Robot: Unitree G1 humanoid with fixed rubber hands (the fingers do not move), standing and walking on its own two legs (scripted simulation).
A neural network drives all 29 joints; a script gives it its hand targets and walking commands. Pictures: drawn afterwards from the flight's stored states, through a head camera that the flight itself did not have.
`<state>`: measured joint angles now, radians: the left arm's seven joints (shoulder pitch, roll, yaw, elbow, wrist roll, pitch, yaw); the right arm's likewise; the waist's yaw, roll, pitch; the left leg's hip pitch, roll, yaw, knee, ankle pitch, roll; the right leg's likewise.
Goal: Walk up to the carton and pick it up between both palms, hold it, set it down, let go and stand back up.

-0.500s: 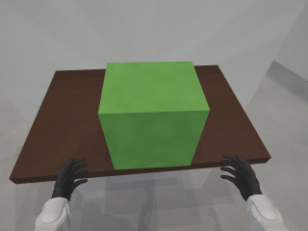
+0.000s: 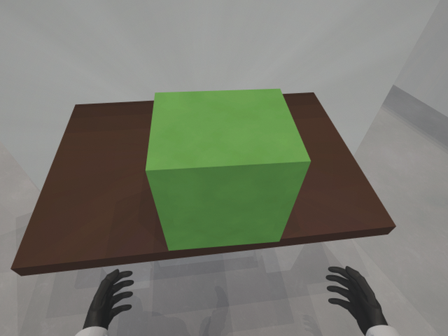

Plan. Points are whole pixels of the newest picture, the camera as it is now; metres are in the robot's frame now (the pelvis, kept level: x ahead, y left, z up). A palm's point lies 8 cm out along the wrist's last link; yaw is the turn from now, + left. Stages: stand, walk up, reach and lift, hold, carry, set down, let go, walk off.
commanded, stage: set down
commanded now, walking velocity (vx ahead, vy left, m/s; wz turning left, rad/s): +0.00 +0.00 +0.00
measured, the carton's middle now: (222, 173) +0.41 +0.02 +0.06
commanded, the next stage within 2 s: let go in 0.76 s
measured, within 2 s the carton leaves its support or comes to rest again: neither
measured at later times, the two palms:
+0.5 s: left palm out of the picture +0.14 +0.22 -0.08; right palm out of the picture +0.15 -0.22 -0.08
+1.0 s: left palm out of the picture +0.15 +0.21 -0.09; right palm out of the picture +0.14 -0.23 -0.09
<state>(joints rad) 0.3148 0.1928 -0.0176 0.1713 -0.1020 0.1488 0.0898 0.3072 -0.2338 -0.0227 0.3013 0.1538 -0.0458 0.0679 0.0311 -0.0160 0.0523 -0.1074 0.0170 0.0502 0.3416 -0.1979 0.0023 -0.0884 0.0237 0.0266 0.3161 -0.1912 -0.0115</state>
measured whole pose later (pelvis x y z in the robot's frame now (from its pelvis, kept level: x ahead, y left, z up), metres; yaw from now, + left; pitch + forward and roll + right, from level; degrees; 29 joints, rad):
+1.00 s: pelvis -0.01 -0.01 +0.00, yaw +0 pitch -4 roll +0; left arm 0.19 0.20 -0.02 0.56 -0.02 0.11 0.02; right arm 0.18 -0.15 -0.04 0.75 -0.03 -0.20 0.03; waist 0.00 -0.02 0.07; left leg -0.11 0.03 0.05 0.40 -0.23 -0.01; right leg -0.10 0.03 0.01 0.40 -0.23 -0.02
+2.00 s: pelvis -0.04 +0.02 -0.01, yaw +1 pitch -4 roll +0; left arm 0.37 0.23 0.00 0.83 0.02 -0.01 0.00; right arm 0.37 -0.23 0.00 0.81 -0.01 -0.02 -0.01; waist 0.00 0.00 0.02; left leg -0.20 -0.02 0.05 0.49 -0.22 0.04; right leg -0.18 -0.02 0.02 0.48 -0.22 0.03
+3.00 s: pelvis -0.03 +0.01 -0.01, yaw +2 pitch -2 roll +0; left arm 0.34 0.19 -0.01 0.97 0.00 -0.01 0.03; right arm 0.36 -0.20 0.00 0.95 0.00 -0.01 -0.03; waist -0.01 0.01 0.02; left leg -0.22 -0.02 0.01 0.47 -0.21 0.02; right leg -0.21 0.00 0.04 0.48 -0.23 0.01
